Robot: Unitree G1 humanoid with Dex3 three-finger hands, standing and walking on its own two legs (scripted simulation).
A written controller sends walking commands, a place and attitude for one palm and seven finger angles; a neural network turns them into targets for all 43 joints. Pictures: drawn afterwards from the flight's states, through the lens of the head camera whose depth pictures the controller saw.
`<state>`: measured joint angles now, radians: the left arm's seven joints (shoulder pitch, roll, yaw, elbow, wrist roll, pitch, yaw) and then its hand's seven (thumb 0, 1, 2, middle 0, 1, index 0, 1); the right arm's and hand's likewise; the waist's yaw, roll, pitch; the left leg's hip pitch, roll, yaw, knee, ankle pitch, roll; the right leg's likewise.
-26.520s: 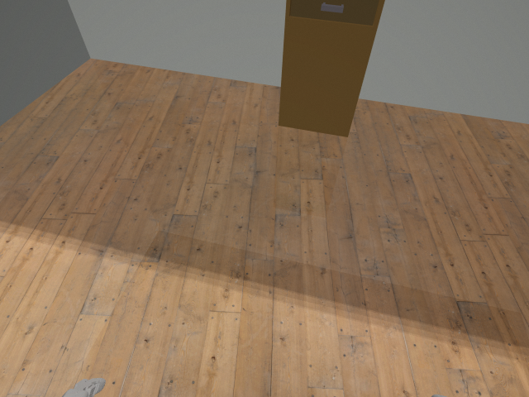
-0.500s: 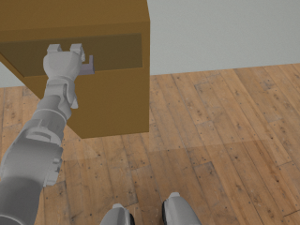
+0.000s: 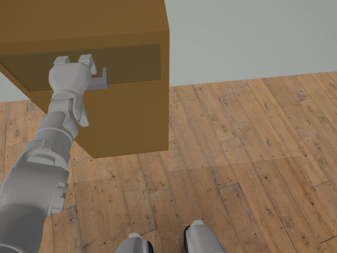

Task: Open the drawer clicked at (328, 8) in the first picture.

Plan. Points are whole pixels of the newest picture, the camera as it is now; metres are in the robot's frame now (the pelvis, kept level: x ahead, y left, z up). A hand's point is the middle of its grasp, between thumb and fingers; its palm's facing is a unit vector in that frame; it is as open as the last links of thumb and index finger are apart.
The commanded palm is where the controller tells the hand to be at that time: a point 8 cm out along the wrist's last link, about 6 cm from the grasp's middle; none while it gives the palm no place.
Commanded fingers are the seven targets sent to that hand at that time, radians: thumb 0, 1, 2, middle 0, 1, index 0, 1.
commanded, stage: lift the fingers back up to retry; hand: left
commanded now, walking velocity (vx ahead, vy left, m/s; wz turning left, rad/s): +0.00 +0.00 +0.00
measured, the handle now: (89, 78) +0.57 +0.17 +0.01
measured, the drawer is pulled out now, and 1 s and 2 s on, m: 0.00 0.00 0.00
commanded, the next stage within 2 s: re-aim the fingers above the handle in 0.50 s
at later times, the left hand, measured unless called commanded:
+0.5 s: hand (69, 81) +0.52 +0.20 +0.06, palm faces -0.05 -0.03 -1.00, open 13.8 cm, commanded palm +0.49 +0.19 +0.12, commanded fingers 0.00 -0.50 0.30 -0.30 -1.20 -0.30 -1.20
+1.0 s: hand (75, 81) +0.51 +0.18 +0.06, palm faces -0.05 +0.00 -1.00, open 13.9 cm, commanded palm +0.49 +0.18 +0.12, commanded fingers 0.00 -0.50 0.30 -0.30 -1.20 -0.30 -1.20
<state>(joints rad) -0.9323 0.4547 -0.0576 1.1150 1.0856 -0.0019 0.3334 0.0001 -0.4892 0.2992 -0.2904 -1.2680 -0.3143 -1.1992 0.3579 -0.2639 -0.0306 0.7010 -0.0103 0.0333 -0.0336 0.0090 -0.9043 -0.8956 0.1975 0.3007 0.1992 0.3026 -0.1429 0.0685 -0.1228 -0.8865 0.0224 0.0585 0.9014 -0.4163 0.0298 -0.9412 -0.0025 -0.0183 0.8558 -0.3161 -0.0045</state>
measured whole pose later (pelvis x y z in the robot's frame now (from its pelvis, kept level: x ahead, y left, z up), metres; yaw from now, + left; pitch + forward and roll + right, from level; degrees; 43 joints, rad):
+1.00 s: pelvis +0.04 -0.01 +0.03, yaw +1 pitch +17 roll +0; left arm -0.81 0.36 -0.12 1.00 1.08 0.01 0.31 0.00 -0.49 0.30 -0.32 -1.20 -0.31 -1.20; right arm 0.30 -0.25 -0.07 0.72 -0.01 0.08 -0.03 0.01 -0.90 -0.90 0.20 0.30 0.20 0.30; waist -0.07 0.07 -0.11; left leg -0.58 0.01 0.04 0.67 -0.37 0.01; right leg -0.64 0.00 -0.04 0.65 -0.30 -0.01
